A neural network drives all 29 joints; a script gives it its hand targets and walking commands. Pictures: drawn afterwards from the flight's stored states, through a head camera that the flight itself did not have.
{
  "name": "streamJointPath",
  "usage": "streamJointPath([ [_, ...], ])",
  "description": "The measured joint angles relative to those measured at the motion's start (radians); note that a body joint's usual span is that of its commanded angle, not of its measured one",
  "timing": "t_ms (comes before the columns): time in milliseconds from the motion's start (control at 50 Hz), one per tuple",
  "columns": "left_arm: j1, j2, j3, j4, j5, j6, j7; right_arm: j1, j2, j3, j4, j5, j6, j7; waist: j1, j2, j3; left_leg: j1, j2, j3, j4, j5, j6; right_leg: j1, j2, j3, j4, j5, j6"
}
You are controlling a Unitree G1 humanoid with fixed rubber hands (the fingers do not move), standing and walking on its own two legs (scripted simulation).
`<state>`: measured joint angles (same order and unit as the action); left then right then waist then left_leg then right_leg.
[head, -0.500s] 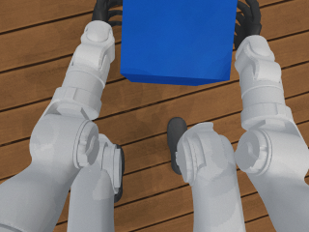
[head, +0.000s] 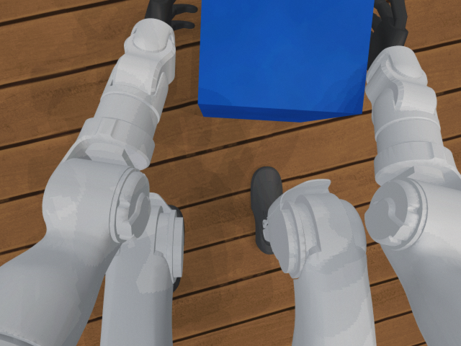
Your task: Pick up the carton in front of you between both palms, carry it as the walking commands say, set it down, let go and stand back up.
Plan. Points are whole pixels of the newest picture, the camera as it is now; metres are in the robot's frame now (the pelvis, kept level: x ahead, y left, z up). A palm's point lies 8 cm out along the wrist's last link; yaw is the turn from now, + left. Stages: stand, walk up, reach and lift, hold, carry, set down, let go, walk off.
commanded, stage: set down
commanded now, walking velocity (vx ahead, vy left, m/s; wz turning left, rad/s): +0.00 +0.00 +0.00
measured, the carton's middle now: (267, 54) +0.51 -0.12 -0.24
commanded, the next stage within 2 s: let go in 1.58 s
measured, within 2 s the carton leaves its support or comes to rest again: rests again in 0.28 s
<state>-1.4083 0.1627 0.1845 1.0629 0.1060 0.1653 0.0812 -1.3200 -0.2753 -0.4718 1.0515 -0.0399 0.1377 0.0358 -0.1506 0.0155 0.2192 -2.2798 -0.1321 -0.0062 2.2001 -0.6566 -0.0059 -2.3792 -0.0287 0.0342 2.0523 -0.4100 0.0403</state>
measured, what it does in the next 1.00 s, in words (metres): rises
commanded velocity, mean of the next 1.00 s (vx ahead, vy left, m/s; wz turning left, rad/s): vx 0.00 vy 0.00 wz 0.00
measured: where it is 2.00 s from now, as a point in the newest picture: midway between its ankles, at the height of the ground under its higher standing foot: (217, 244)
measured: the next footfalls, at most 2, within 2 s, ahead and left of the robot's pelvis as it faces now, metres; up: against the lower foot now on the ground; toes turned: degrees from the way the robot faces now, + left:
none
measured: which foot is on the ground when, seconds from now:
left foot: down 0.00-1.00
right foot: down 0.00-1.00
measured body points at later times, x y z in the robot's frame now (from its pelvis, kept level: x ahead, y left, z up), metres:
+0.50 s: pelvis -0.01 -0.01 +0.00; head +0.37 -0.02 +0.24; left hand +0.56 +0.09 -0.20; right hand +0.47 -0.30 -0.20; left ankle +0.08 +0.11 -0.34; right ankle +0.15 -0.14 -0.34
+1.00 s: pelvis +0.01 -0.01 +0.08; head +0.33 -0.05 +0.39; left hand +0.58 +0.07 -0.04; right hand +0.48 -0.30 -0.05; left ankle +0.08 +0.11 -0.34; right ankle +0.15 -0.14 -0.34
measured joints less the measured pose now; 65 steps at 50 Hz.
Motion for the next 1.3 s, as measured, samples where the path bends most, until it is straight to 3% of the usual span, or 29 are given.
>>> streamJointPath([
  [260,-0.041,0.018,-0.004,0.035,0.026,-0.040,-0.027,-0.024,-0.019,-0.004,0.067,0.015,-0.044,0.007,0.009,-0.018,0.054,0.024,0.005,-0.015,0.012,-0.001,-0.013,0.021,0.005,-0.016,0.005,0.008,-0.008],
  [420,-0.046,0.151,-0.162,0.068,-0.137,-0.087,0.012,-0.028,-0.063,0.084,0.176,0.156,-0.152,-0.082,0.022,-0.034,0.120,0.054,0.009,-0.025,0.013,-0.004,-0.027,0.046,0.006,-0.025,0.005,0.012,-0.018],
  [500,-0.027,0.207,-0.230,0.034,-0.234,-0.089,0.002,-0.011,-0.086,0.134,0.166,0.217,-0.179,-0.094,0.025,-0.019,0.131,0.057,0.003,-0.027,0.013,-0.005,-0.032,0.050,-0.001,-0.027,0.009,0.006,-0.025],
  [580,-0.022,0.214,-0.250,-0.018,-0.270,-0.080,0.003,0.011,-0.090,0.154,0.106,0.244,-0.176,-0.099,0.021,-0.008,0.123,0.055,0.000,-0.029,0.011,-0.003,-0.036,0.048,-0.005,-0.028,0.010,0.005,-0.028],
  [780,0.051,0.172,-0.155,-0.153,-0.205,0.000,0.036,0.124,-0.031,0.170,-0.165,0.226,-0.070,-0.127,0.017,0.013,0.031,0.132,0.037,-0.012,-0.067,-0.009,-0.021,0.108,0.031,-0.013,-0.066,0.016,-0.021],
  [980,0.097,0.147,-0.058,-0.055,-0.151,-0.003,0.006,0.203,0.022,0.156,-0.192,0.157,-0.031,-0.124,0.012,0.024,-0.163,0.209,0.051,-0.002,-0.252,0.012,-0.015,0.180,0.040,0.002,-0.226,0.018,-0.022],
  [1300,0.257,0.126,-0.053,-0.217,-0.119,0.032,-0.017,0.369,0.050,0.117,-0.347,0.141,0.013,-0.078,0.013,0.019,-0.290,0.379,0.057,-0.028,-0.543,0.068,-0.018,0.367,0.034,-0.013,-0.502,0.041,-0.032],
])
